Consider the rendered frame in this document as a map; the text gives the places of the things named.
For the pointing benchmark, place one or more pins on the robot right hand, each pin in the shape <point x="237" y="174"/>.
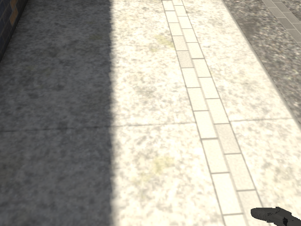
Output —
<point x="278" y="216"/>

